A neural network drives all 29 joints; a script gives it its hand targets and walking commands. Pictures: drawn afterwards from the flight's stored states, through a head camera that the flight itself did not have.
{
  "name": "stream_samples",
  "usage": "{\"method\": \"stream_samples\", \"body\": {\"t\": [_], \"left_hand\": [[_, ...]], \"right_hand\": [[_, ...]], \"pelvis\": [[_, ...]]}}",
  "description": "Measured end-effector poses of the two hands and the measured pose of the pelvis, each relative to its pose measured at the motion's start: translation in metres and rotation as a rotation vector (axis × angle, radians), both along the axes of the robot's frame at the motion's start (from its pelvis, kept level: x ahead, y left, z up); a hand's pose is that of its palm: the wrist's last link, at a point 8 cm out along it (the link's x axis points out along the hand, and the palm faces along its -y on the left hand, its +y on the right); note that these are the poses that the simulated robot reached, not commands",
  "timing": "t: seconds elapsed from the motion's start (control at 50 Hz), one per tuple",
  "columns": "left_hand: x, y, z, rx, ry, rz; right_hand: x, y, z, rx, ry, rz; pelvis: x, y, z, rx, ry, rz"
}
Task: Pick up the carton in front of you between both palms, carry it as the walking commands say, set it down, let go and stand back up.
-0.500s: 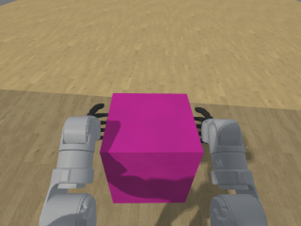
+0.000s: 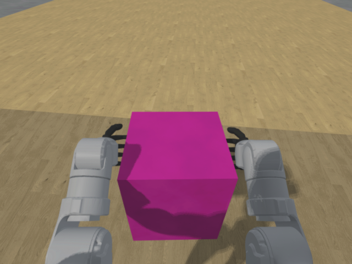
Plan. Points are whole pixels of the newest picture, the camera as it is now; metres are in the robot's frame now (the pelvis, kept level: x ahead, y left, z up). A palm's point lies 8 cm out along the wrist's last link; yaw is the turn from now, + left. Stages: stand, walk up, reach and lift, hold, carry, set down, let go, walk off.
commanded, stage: carry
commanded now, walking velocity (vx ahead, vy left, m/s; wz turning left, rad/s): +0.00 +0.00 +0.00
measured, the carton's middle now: (175, 176) +0.33 +0.00 +0.05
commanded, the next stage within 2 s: none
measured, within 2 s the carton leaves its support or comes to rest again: neither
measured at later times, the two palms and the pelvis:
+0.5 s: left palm (107, 155) +0.32 +0.15 +0.13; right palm (244, 158) +0.32 -0.15 +0.13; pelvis -0.02 +0.00 +0.00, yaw +0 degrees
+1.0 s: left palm (107, 155) +0.32 +0.15 +0.14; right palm (245, 158) +0.32 -0.15 +0.14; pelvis -0.02 +0.00 +0.00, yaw +0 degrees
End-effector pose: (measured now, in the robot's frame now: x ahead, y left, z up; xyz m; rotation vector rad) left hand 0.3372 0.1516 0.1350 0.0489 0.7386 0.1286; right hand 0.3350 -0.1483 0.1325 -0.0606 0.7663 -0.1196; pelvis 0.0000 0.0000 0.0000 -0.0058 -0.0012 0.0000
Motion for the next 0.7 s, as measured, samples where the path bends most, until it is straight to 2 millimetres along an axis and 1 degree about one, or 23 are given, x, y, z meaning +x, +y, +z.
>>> {"method": "stream_samples", "body": {"t": [0.32,0.7], "left_hand": [[-0.010,-0.001,0.000,-0.001,0.000,0.001],[-0.017,-0.002,-0.001,-0.003,-0.001,0.001]], "right_hand": [[-0.010,-0.001,0.000,0.003,0.000,-0.001],[-0.017,-0.002,-0.001,0.006,-0.001,-0.003]], "pelvis": [[-0.011,-0.001,0.001,0.001,-0.001,-0.001],[-0.019,-0.002,0.001,0.001,0.000,-0.001]]}}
